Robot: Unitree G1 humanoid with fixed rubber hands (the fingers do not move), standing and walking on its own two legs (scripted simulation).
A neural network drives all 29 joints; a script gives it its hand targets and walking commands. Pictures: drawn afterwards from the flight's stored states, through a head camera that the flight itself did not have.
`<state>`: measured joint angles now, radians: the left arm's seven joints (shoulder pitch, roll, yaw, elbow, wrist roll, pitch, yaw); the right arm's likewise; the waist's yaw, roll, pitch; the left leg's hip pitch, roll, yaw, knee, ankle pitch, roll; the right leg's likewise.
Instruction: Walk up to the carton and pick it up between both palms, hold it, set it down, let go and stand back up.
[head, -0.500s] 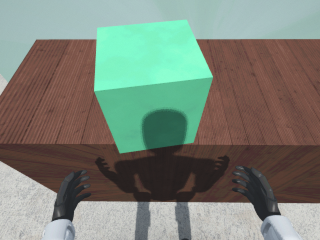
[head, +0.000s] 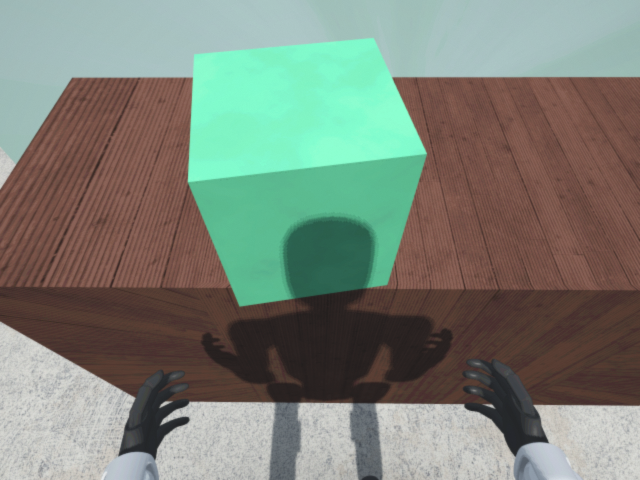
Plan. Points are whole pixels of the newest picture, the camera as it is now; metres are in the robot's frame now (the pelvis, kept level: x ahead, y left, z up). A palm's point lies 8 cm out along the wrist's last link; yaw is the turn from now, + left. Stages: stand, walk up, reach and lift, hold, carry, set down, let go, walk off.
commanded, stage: set down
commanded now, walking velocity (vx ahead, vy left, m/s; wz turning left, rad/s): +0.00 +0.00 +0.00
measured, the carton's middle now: (301, 182) +0.44 +0.04 +0.10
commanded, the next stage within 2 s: let go in 0.44 s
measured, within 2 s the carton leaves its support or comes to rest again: neither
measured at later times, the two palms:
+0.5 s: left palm (152, 447) +0.16 +0.23 -0.07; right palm (514, 438) +0.17 -0.22 -0.08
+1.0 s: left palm (139, 447) +0.17 +0.25 -0.08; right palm (517, 444) +0.16 -0.23 -0.09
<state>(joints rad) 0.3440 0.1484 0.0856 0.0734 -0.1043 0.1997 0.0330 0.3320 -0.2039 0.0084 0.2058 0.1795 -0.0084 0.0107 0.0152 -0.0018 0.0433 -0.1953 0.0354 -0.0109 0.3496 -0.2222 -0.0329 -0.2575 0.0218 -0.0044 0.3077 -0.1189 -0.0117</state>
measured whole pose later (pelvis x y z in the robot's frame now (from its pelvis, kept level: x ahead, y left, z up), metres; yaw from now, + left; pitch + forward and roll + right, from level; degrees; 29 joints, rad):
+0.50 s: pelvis +0.01 +0.00 +0.00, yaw +0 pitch +4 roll -1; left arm 0.24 0.15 0.09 0.35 -0.07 0.11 0.01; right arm 0.21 -0.20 0.01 0.56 0.10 -0.17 0.01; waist 0.02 0.00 0.05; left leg -0.19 0.04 -0.01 0.35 -0.23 -0.03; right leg -0.26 0.02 0.00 0.31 -0.13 -0.01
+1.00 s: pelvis +0.01 +0.00 +0.00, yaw +0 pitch +3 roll -1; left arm 0.20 0.22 0.09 0.52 -0.03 0.03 0.00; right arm 0.18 -0.21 0.00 0.69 0.06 -0.13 -0.01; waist 0.01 -0.01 0.03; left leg -0.18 0.03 -0.01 0.39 -0.26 -0.03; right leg -0.26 0.02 -0.01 0.38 -0.18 -0.01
